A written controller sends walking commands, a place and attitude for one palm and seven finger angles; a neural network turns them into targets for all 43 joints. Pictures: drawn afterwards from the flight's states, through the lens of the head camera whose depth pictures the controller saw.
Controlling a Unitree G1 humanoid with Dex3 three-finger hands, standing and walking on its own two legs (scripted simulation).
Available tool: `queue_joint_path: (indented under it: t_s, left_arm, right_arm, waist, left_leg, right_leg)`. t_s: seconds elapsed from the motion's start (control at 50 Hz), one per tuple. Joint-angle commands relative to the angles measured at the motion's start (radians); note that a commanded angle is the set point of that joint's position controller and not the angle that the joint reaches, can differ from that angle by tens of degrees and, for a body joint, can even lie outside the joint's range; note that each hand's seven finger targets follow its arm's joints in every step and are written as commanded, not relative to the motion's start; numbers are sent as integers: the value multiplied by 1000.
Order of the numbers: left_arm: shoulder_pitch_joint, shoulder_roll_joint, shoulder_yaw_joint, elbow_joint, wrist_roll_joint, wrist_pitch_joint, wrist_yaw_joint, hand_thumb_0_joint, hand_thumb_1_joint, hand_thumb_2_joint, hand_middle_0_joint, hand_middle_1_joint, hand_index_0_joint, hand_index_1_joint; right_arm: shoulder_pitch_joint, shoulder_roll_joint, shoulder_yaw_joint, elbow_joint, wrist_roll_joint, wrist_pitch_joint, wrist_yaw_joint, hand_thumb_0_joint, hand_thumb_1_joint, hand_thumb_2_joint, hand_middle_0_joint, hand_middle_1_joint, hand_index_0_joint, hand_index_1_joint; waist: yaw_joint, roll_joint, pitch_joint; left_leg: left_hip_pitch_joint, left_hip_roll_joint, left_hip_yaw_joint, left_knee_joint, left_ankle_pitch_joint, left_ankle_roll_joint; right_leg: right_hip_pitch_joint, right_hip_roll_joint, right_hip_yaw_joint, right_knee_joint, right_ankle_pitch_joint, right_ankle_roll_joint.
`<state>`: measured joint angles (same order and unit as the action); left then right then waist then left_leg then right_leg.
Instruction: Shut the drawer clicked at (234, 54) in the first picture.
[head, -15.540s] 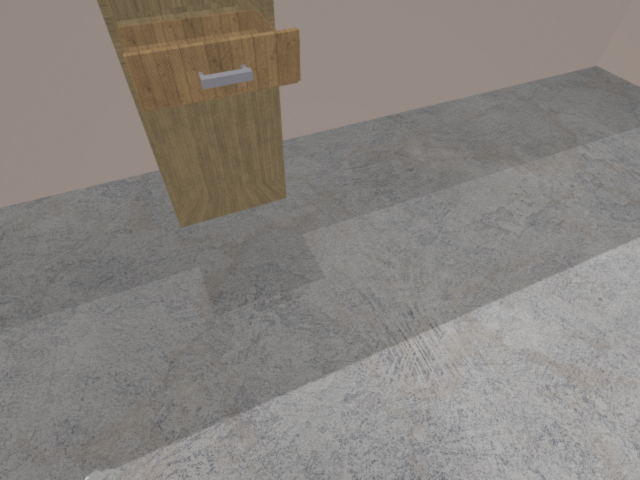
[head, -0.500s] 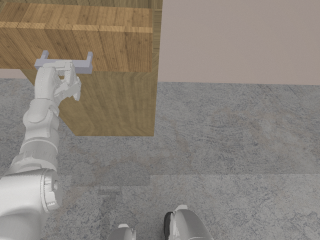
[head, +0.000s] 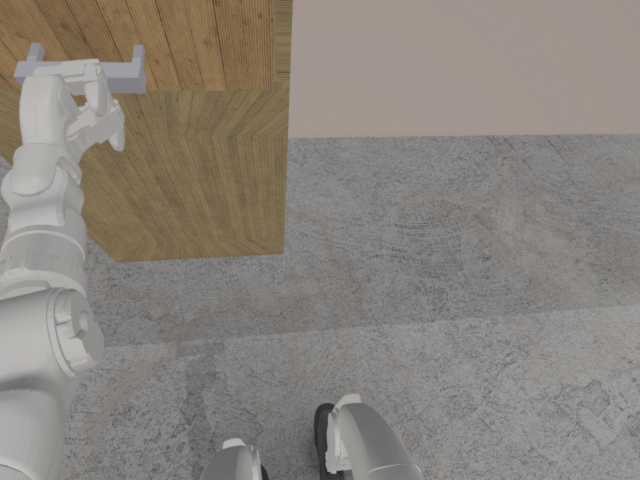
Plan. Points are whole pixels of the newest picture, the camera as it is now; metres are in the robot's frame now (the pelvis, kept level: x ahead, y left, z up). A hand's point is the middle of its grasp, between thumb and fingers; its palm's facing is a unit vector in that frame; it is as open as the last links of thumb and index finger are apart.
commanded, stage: push the drawer shut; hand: left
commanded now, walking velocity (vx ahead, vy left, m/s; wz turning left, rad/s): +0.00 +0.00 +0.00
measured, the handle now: (86, 64) +0.62 +0.21 +0.07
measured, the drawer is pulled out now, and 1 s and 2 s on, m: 0.02 0.00 0.00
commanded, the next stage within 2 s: pull the fist back off the drawer in 0.46 s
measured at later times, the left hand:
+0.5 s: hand (103, 97) +0.57 +0.19 +0.07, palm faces -0.04 -1.00 -0.03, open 2.9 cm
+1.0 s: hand (111, 99) +0.56 +0.18 +0.07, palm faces -0.04 -1.00 -0.02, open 3.1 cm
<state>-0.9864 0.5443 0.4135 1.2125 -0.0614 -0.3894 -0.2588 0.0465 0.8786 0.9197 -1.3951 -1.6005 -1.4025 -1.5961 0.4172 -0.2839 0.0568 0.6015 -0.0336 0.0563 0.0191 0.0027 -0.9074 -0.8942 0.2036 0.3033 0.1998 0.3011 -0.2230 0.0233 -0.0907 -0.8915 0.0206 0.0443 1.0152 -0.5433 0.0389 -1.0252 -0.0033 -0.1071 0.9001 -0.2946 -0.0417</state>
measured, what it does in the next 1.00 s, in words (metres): stands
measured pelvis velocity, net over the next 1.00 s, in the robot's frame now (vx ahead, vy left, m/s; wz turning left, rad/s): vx -0.01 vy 0.01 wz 0.00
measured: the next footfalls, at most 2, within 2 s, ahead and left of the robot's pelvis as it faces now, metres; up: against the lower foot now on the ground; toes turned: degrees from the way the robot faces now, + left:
none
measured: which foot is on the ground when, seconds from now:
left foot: down 0.00-1.00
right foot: down 0.00-1.00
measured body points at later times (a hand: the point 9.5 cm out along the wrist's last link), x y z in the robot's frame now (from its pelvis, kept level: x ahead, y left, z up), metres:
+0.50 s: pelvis +0.00 +0.00 -0.01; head +0.17 +0.03 +0.40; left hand +0.56 +0.24 +0.07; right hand -0.04 -0.26 -0.11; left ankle -0.04 +0.09 -0.67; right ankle +0.07 -0.10 -0.67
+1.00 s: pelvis -0.01 +0.01 -0.01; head +0.16 +0.03 +0.40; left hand +0.56 +0.23 +0.07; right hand -0.07 -0.24 -0.10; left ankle -0.04 +0.09 -0.67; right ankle +0.07 -0.10 -0.67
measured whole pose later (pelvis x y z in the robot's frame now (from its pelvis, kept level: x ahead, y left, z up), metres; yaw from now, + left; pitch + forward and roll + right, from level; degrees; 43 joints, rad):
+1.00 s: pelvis -0.01 +0.01 -0.01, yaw +0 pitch +27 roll -4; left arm -1.14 0.65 0.40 1.28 -0.01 -0.32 -0.24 0.01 0.79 0.93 -1.39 -1.60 -1.40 -1.60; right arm 0.47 -0.28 0.09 0.59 -0.05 0.06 0.05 0.00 -0.91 -0.89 0.20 0.30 0.20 0.30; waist -0.28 0.03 -0.08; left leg -1.01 0.03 0.02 1.08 -0.54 0.05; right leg -1.11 0.00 -0.13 0.91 -0.27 -0.04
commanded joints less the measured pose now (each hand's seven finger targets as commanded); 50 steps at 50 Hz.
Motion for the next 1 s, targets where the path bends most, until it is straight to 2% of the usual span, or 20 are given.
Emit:
queue_joint_path:
  t_s: [0.0, 0.06, 0.08, 0.12, 0.22, 0.26, 0.32, 0.4, 0.46, 0.54, 0.62, 0.66, 0.7, 0.78, 0.82, 0.84, 0.88, 0.92, 0.94, 0.98]
  left_arm:
    - [-497, 243, 13, -218, -3, -71, 14, 0, 900, 900, -1400, -1600, -1400, -1600]
    - [-526, 285, 37, -222, 8, -70, 22, 0, 900, 900, -1400, -1600, -1400, -1600]
    - [-527, 263, 22, -205, 10, -66, 23, 0, 900, 900, -1400, -1600, -1400, -1600]
    - [-561, 273, 21, -179, 16, -58, 28, 0, 900, 900, -1400, -1600, -1400, -1600]
    - [-608, 313, 34, -151, 31, -47, 25, 0, 900, 900, -1400, -1600, -1400, -1600]
    - [-672, 274, -8, -152, 29, -42, 18, 0, 900, 900, -1400, -1600, -1400, -1600]
    - [-742, 303, 4, -123, 35, -28, 31, 0, 900, 900, -1400, -1600, -1400, -1600]
    - [-838, 297, -25, -143, 40, -28, 28, 0, 900, 900, -1400, -1600, -1400, -1600]
    - [-882, 272, -52, -134, 38, -21, 29, 0, 900, 900, -1400, -1600, -1400, -1600]
    - [-921, 255, -81, -82, 40, -1, 39, 0, 900, 900, -1400, -1600, -1400, -1600]
    - [-929, 252, -84, -92, 51, 9, 46, 0, 900, 900, -1400, -1600, -1400, -1600]
    - [-915, 288, -59, -104, 56, 3, 43, 0, 900, 900, -1400, -1600, -1400, -1600]
    - [-880, 266, -69, -100, 53, 6, 37, 0, 900, 900, -1400, -1600, -1400, -1600]
    - [-803, 294, -44, -89, 51, 16, 32, 0, 900, 900, -1400, -1600, -1400, -1600]
    - [-782, 311, -27, -120, 48, 14, 32, 0, 900, 900, -1400, -1600, -1400, -1600]
    - [-746, 338, 1, -121, 48, 8, 31, 0, 900, 900, -1400, -1600, -1400, -1600]
    - [-713, 301, -21, -159, 45, 2, 27, 0, 900, 900, -1400, -1600, -1400, -1600]
    - [-641, 309, 7, -147, 32, 2, 28, 0, 900, 900, -1400, -1600, -1400, -1600]
    - [-604, 326, 25, -158, 30, -3, 25, 0, 900, 900, -1400, -1600, -1400, -1600]
    - [-569, 288, 1, -187, 27, -8, 18, 0, 900, 900, -1400, -1600, -1400, -1600]
  right_arm:
    - [199, -184, -63, -37, -6, 1, -6, 0, -900, -900, 200, 300, 200, 300]
    - [215, -188, -63, -34, -11, 12, -5, 0, -900, -900, 200, 300, 200, 300]
    - [216, -185, -63, -36, -11, 14, -4, 0, -900, -900, 200, 300, 200, 300]
    - [220, -186, -59, -28, -12, 16, -5, 0, -900, -900, 200, 300, 200, 300]
    - [238, -191, -56, -27, -18, 24, -6, 0, -900, -900, 200, 300, 200, 300]
    - [243, -191, -54, -20, -17, 26, -7, 0, -900, -900, 200, 300, 200, 300]
    - [254, -198, -52, -7, -21, 21, -10, 0, -900, -900, 200, 300, 200, 300]
    - [263, -199, -47, 4, -26, 9, -9, 0, -900, -900, 200, 300, 200, 300]
    - [269, -204, -44, 15, -30, 2, -7, 0, -900, -900, 200, 300, 200, 300]
    - [266, -211, -32, 25, -30, -15, -11, 0, -900, -900, 200, 300, 200, 300]
    - [275, -211, -31, 22, -37, -26, -3, 0, -900, -900, 200, 300, 200, 300]
    - [282, -213, -32, 15, -39, -25, 2, 0, -900, -900, 200, 300, 200, 300]
    - [274, -209, -32, 8, -38, -22, 8, 0, -900, -900, 200, 300, 200, 300]
    - [267, -210, -28, -10, -30, -15, 13, 0, -900, -900, 200, 300, 200, 300]
    - [265, -209, -31, -20, -28, -15, 13, 0, -900, -900, 200, 300, 200, 300]
    - [269, -211, -32, -29, -27, -15, 13, 0, -900, -900, 200, 300, 200, 300]
    - [264, -206, -36, -36, -25, -11, 17, 0, -900, -900, 200, 300, 200, 300]
    - [262, -205, -41, -40, -22, -6, 18, 0, -900, -900, 200, 300, 200, 300]
    - [264, -208, -40, -46, -21, -3, 18, 0, -900, -900, 200, 300, 200, 300]
    - [253, -202, -45, -52, -17, 3, 20, 0, -900, -900, 200, 300, 200, 300]
  waist:
    - [-21, 151, -512]
    - [-27, 155, -526]
    - [-32, 149, -528]
    - [-48, 145, -489]
    - [-63, 167, -520]
    - [-91, 187, -497]
    - [-114, 182, -486]
    - [-133, 246, -546]
    - [-149, 275, -531]
    - [-176, 272, -462]
    - [-172, 279, -514]
    - [-158, 300, -551]
    - [-147, 292, -527]
    - [-126, 247, -477]
    - [-113, 234, -496]
    - [-93, 244, -511]
    - [-83, 251, -532]
    - [-72, 195, -514]
    - [-59, 191, -521]
    - [-45, 204, -524]
  left_leg:
    - [162, -1, -104, -127, 479, -20]
    - [170, 1, -105, -119, 509, -20]
    - [161, -1, -102, -115, 499, -18]
    - [130, 0, -104, -114, 471, -16]
    - [131, 2, -108, -94, 491, -17]
    - [159, 8, -122, -91, 497, -21]
    - [118, 6, -128, -75, 448, -17]
    - [164, 7, -145, -56, 478, -27]
    - [198, 13, -163, -54, 477, -34]
    - [142, 14, -171, -60, 369, -22]
    - [146, 10, -177, -54, 355, -22]
    - [170, 8, -178, -52, 387, -31]
    - [152, 8, -171, -59, 362, -28]
    - [84, 6, -153, -79, 293, -14]
    - [64, 5, -142, -84, 277, -7]
    - [80, 3, -142, -88, 295, -10]
    - [117, 6, -141, -97, 322, -13]
    - [94, 5, -126, -101, 334, -9]
    - [105, 4, -127, -108, 355, -9]
    - [128, 5, -122, -118, 367, -13]
  right_leg:
    - [431, 24, 105, -45, 279, 9]
    - [435, 28, 105, -41, 302, 8]
    - [433, 28, 107, -43, 299, 9]
    - [419, 28, 106, -46, 280, 10]
    - [407, 31, 105, -36, 291, 9]
    - [339, 34, 94, -35, 267, 10]
    - [315, 34, 92, -35, 220, 12]
    - [280, 34, 86, -23, 219, 9]
    - [219, 38, 73, -26, 184, 8]
    - [166, 37, 69, -34, 94, 8]
    - [170, 34, 69, -29, 81, 9]
    - [183, 36, 68, -23, 102, 4]
    - [195, 36, 72, -32, 90, 3]
    - [237, 37, 83, -48, 54, 2]
    - [281, 35, 95, -53, 52, 2]
    - [290, 37, 90, -46, 67, -3]
    - [296, 36, 90, -48, 85, 0]
    - [345, 37, 97, -57, 117, 2]
    - [357, 40, 91, -52, 141, -1]
    - [360, 36, 91, -54, 148, 1]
